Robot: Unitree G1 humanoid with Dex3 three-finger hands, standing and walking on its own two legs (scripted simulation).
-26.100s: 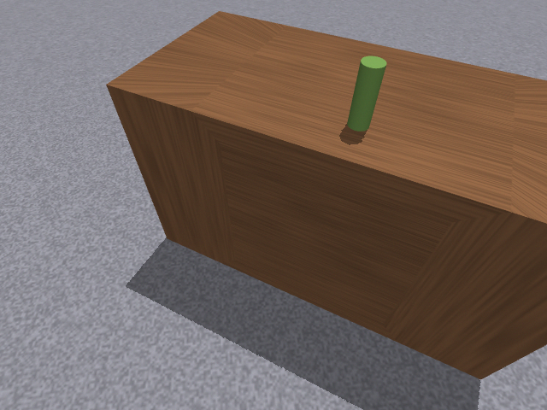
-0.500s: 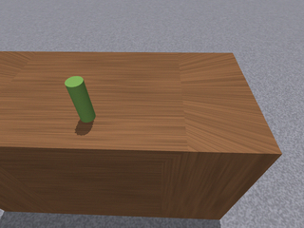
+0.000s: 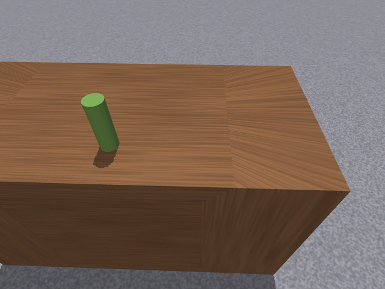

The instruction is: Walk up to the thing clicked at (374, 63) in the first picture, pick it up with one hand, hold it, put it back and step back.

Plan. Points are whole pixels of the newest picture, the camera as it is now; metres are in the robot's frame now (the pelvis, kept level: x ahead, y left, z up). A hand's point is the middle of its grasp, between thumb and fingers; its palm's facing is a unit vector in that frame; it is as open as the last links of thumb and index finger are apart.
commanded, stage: home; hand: left
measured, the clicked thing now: (102, 124) +0.51 +0.25 +0.05
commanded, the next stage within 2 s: stand in 0.76 s
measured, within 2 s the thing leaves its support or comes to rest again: neither
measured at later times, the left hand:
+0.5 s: hand out of the picture +0.08 +0.25 -0.15, palm faces -0.05 -0.93 -0.36, open 17.5 cm
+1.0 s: hand out of the picture +0.09 +0.25 -0.15, palm faces -0.04 -0.93 -0.36, open 16.8 cm
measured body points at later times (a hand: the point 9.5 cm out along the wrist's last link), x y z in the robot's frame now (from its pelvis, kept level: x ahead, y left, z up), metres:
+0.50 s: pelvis +0.01 +0.00 +0.00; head +0.01 +0.00 +0.45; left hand +0.08 +0.30 -0.13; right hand +0.08 -0.30 -0.14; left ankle +0.02 +0.12 -0.75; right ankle +0.00 -0.12 -0.75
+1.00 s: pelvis +0.02 +0.00 +0.00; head +0.02 -0.01 +0.45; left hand +0.09 +0.30 -0.13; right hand +0.08 -0.30 -0.14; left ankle +0.02 +0.12 -0.75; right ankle +0.00 -0.12 -0.75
